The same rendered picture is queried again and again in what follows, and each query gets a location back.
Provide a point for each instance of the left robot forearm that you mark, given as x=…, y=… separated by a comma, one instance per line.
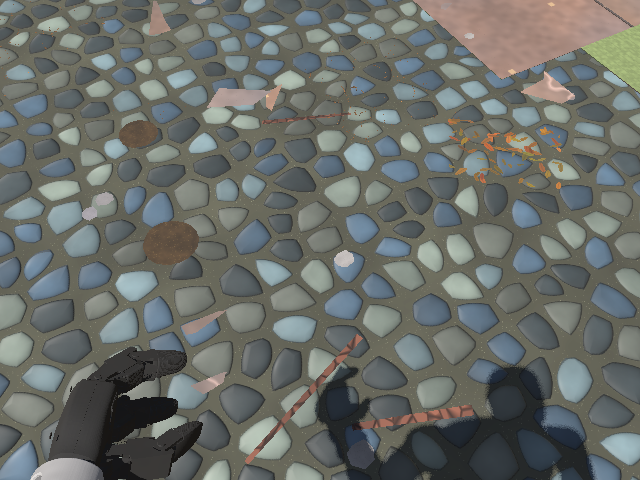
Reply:
x=68, y=469

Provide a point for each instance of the left robot hand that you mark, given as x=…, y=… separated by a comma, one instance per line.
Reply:
x=94, y=418

